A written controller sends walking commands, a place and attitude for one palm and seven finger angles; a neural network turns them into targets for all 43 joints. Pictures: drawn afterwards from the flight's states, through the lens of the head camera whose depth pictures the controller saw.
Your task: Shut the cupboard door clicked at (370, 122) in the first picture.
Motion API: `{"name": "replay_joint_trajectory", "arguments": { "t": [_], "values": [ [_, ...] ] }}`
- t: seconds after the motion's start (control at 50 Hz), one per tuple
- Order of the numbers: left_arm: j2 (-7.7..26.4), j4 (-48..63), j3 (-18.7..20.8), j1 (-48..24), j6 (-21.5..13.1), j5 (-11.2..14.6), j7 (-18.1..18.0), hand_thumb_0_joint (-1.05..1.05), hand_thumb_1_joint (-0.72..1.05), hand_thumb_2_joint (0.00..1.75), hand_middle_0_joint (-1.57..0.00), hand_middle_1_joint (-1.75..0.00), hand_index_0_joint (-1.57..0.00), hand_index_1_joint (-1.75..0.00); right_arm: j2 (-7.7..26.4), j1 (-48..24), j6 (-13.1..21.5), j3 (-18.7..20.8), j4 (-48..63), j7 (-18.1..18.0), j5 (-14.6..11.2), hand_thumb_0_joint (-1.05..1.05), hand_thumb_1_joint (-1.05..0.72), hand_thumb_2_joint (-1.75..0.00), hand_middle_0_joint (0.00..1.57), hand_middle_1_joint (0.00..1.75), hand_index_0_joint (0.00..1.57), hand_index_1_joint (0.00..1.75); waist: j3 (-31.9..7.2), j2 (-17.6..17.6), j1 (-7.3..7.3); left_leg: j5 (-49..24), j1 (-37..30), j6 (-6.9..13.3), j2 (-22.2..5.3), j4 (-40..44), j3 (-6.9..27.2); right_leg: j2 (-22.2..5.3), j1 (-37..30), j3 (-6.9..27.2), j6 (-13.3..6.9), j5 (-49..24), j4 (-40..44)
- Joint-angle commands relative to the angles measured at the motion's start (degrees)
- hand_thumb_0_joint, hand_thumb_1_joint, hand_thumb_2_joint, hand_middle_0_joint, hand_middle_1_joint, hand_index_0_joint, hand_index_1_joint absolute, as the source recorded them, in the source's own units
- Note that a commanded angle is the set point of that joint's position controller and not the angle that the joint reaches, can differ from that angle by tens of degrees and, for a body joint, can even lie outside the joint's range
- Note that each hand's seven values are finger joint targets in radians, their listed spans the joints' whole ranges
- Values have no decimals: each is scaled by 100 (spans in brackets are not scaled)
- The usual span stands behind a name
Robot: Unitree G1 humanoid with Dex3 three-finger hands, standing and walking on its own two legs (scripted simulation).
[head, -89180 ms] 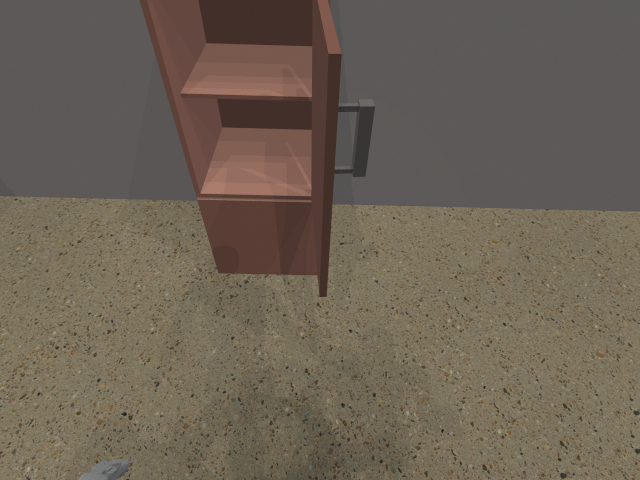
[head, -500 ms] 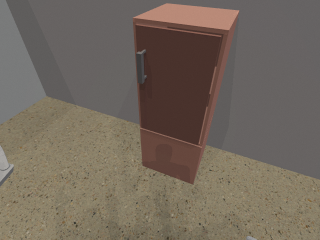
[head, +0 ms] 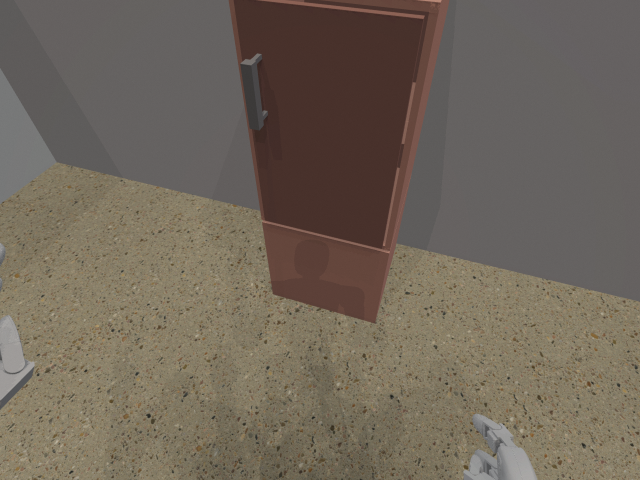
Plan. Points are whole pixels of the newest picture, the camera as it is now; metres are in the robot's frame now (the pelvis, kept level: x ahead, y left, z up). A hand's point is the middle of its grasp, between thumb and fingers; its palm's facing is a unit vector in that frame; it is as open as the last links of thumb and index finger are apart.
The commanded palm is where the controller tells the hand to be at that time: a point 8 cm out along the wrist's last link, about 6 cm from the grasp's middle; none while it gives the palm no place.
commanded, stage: stop stepping back and stand still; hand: left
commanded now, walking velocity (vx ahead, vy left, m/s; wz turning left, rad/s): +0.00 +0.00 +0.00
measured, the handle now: (257, 92) +0.84 +0.16 +0.08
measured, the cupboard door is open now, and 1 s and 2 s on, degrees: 0 0 0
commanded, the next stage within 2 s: let the arm hang, fingers relaxed in 0.56 s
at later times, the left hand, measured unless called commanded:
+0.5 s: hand out of the picture +0.16 +0.29 +0.15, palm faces +0.43 -0.78 -0.46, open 7.4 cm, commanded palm +0.10 +0.33 +0.18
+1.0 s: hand out of the picture +0.03 +0.19 -0.17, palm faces +0.04 -0.98 -0.17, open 7.1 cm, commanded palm none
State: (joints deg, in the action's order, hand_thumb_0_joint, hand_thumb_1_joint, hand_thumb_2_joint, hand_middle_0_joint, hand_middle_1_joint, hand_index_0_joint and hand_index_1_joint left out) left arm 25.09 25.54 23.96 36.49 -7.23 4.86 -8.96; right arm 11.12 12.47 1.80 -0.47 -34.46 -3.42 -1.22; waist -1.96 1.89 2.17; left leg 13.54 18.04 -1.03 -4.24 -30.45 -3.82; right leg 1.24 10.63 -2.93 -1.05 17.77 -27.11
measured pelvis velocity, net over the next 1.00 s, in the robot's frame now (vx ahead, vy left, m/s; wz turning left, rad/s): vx -0.03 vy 0.01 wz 0.05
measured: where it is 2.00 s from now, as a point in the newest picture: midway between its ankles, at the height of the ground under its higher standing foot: outside the picture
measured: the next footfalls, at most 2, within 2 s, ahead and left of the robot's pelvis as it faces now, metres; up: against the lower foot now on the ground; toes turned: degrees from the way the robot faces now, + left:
none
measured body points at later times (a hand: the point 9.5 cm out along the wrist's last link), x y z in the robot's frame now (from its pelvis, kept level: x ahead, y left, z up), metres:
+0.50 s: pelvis -0.03 +0.02 +0.00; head -0.03 +0.03 +0.45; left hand +0.13 +0.33 +0.18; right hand +0.12 -0.20 -0.09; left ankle +0.02 +0.13 -0.74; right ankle -0.04 -0.10 -0.74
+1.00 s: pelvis -0.03 +0.01 -0.01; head -0.01 +0.03 +0.44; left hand +0.03 +0.24 -0.16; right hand +0.05 -0.25 -0.13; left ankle +0.02 +0.13 -0.74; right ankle -0.04 -0.10 -0.74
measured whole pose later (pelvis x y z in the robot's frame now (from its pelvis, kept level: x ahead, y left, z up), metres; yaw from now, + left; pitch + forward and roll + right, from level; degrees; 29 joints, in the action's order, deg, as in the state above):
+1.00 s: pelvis -0.03 +0.01 -0.01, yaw +3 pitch -1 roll +0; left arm 11.1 -46.9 0.1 16.6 2.8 -0.6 -1.3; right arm 14.5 12.6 -1.4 -0.4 -52.1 0.2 1.6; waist 3.2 -2.6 1.3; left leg 11.5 19.9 0.6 -1.0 -32.0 -2.1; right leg -1.4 13.2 -4.1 -0.1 18.9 -32.7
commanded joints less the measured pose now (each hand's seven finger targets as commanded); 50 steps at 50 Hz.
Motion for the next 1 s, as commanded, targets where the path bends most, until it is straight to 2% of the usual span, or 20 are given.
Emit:
{"name": "replay_joint_trajectory", "arguments": {
  "t": [0.0, 0.08, 0.1, 0.14, 0.2, 0.34, 0.44, 0.6, 0.62, 0.64, 0.66, 0.68, 0.72, 0.74, 0.78, 0.82, 0.86, 0.9, 0.94, 0.98],
  "values": [
    [1137, 1469, 692, -776, -363, -99, -163, 0, 90, 90, -20, -30, -20, -30, 697, -581, 324, 211, 876, -211, 22, 0, -90, -90, 20, 30, 20, 30, -512, -327, -128, -1025, -501, 142, -13, 45, 270, -801, 194, 677, -5, -2273, 525],
    [985, 1493, 505, -1367, -489, -210, -233, 0, 90, 90, -20, -30, -20, -30, 687, -557, 441, 190, 771, -263, 77, 0, -90, -90, 20, 30, 20, 30, 142, 208, -147, -17, -476, 181, 53, 347, 330, -697, 795, 798, -46, -124, 1032],
    [1152, 1610, 617, -1561, -536, -237, -255, 0, 90, 90, -20, -30, -20, -30, 739, -575, 466, 217, 761, -287, 105, 0, -90, -90, 20, 30, 20, 30, 281, 343, -148, 266, -483, 169, 60, 423, 355, -672, 978, 818, -54, 348, 1182],
    [929, 1321, 478, -1574, -598, -279, -266, 0, 90, 90, -20, -30, -20, -30, 718, -542, 507, 197, 729, -274, 115, 0, -90, -90, 20, 30, 20, 30, 519, 446, -140, 645, -260, 168, 34, 617, 449, -566, 983, 723, -51, 835, 1220],
    [839, 1089, 484, -1392, -653, -288, -244, 0, 90, 90, -20, -30, -20, -30, 775, -506, 560, 251, 740, -255, 114, 0, -90, -90, 20, 30, 20, 30, 465, 618, -157, 1075, -114, 151, -25, 991, 585, -366, 768, 551, 2, 893, 1116],
    [708, 959, 544, -663, -661, -228, -170, 0, 90, 90, -20, -30, -20, -30, 739, -479, 638, 217, 836, -193, 63, 0, -90, -90, 20, 30, 20, 30, -64, 486, -217, 1652, 321, 191, -264, 1753, 919, -52, -206, 182, 133, 94, 510],
    [743, 1176, 563, -630, -650, -207, -158, 0, 90, 90, -20, -30, -20, -30, 708, -463, 660, 199, 816, -175, 92, 0, -90, -90, 20, 30, 20, 30, -268, 137, -203, 826, -26, 162, -97, 1244, 641, -230, -81, 351, 85, -136, 770],
    [833, 1285, 543, -1159, -631, -253, -200, 0, 90, 90, -20, -30, -20, -30, 730, -473, 712, 195, 657, -229, 119, 0, -90, -90, 20, 30, 20, 30, -381, 381, -219, -106, -510, 135, -65, 1012, 578, -281, 47, 356, 80, -669, 715],
    [729, 1206, 463, -1090, -631, -254, -193, 0, 90, 90, -20, -30, -20, -30, 683, -474, 699, 171, 665, -230, 107, 0, -90, -90, 20, 30, 20, 30, -335, 393, -215, -184, -505, 144, -79, 1015, 568, -288, 42, 339, 87, -745, 699],
    [-260, -3155, -1867, -1007, 179, -583, 666, 0, 90, 90, -20, -30, -20, -30, 1811, -855, 992, 411, -450, 329, 40, 0, -90, -90, 20, 30, 20, 30, 237, 353, -49, -1867, 8, 243, -257, 79, 688, -659, 559, 8, -34, -1573, -164],
    [-270, -3306, -1759, -1099, 680, -572, 808, 0, 90, 90, -20, -30, -20, -30, 1606, -447, 578, 457, -530, 357, 40, 0, -90, -90, 20, 30, 20, 30, -116, 397, -98, -2174, -404, 175, -281, 126, 505, -638, 633, 322, -59, -1233, -31],
    [-295, -3223, -1780, -1163, 822, -547, 837, 0, 90, 90, -20, -30, -20, -30, 1560, -390, 453, 433, -416, 335, 42, 0, -90, -90, 20, 30, 20, 30, -50, 448, -113, -1976, -355, 238, -351, 176, 531, -571, 709, 226, -38, -747, -118],
    [-284, -3723, -1825, -1441, 758, -609, 883, 0, 90, 90, -20, -30, -20, -30, 1597, -368, 301, 375, -515, 338, 134, 0, -90, -90, 20, 30, 20, 30, -140, 5, -198, -1703, 26, 447, -505, 338, 869, -421, 540, 142, -66, -265, -432],
    [-205, -4004, -1849, -1522, 746, -619, 891, 0, 90, 90, -20, -30, -20, -30, 1574, -434, 224, 320, -511, 338, 150, 0, -90, -90, 20, 30, 20, 30, -104, -444, -242, -1448, 157, 479, -466, 402, 935, -427, 380, 179, -84, -291, -358],
    [-82, -4683, -1890, -1727, 681, -654, 904, 0, 90, 90, -20, -30, -20, -30, 1496, -506, 138, 275, -636, 341, 195, 0, -90, -90, 20, 30, 20, 30, -183, -1275, -234, -1171, -59, 407, -243, 157, 869, -665, 494, 497, -194, -537, 16],
    [-57, -5323, -1978, -1955, 679, -644, 875, 0, 90, 90, -20, -30, -20, -30, 1274, -361, 11, 219, -748, 357, 224, 0, -90, -90, 20, 30, 20, 30, -219, -1601, -140, -1019, -341, 314, 45, -199, 646, -1024, 757, 769, -383, -804, 253],
    [-160, -5868, -2083, -2139, 712, -626, 833, 0, 90, 90, -20, -30, -20, -30, 1132, -244, -86, 180, -948, 350, 275, 0, -90, -90, 20, 30, 20, 30, -259, -1156, -68, -1054, -547, 242, 125, -166, 567, -1062, 773, 795, -432, -976, 230],
    [-247, -6328, -2158, -2088, 733, -603, 801, 0, 90, 90, -20, -30, -20, -30, 1078, -233, -136, 141, -1103, 347, 281, 0, -90, -90, 20, 30, 20, 30, -268, -275, -105, -1417, -649, 234, -13, 127, 656, -874, 593, 652, -266, -895, 143],
    [-399, -6849, -2193, -1943, 742, -573, 789, 0, 90, 90, -20, -30, -20, -30, 982, -236, -151, 114, -1353, 315, 279, 0, -90, -90, 20, 30, 20, 30, -175, 463, -184, -1230, -492, 273, -103, 432, 762, -724, 334, 591, -165, -585, 202],
    [-514, -7277, -2150, -1761, 731, -571, 786, 0, 90, 90, -20, -30, -20, -30, 885, -195, -171, 127, -1547, 273, 275, 0, -90, -90, 20, 30, 20, 30, -112, 827, -229, -802, -397, 266, -95, 575, 752, -688, 165, 617, -192, -448, 402]
  ]
}}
